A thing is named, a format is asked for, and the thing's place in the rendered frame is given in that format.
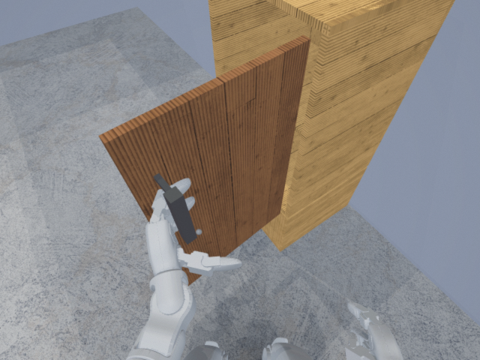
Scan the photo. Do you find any cupboard door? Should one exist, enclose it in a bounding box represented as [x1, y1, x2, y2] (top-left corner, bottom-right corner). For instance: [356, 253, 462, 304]
[99, 35, 311, 286]

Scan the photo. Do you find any robot right thigh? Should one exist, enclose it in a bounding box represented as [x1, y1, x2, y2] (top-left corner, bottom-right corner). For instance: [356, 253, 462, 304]
[262, 343, 313, 360]

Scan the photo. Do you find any robot left forearm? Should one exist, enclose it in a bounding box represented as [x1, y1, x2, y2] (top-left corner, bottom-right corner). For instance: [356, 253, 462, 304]
[126, 269, 197, 360]

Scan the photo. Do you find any handle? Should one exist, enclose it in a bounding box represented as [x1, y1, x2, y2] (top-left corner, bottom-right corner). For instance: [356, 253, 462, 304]
[153, 173, 197, 245]

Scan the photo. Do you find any robot left hand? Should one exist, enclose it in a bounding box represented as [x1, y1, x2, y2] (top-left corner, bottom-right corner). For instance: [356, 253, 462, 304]
[145, 178, 242, 277]

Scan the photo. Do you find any robot right hand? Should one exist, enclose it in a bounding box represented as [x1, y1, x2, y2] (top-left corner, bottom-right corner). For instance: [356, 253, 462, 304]
[345, 301, 404, 360]

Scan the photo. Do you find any robot left thigh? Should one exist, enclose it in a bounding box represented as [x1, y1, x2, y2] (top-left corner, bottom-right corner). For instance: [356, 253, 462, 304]
[182, 345, 228, 360]

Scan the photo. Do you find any robot thigh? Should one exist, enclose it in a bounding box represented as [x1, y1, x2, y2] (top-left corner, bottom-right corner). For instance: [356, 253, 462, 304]
[262, 343, 313, 360]
[182, 345, 228, 360]

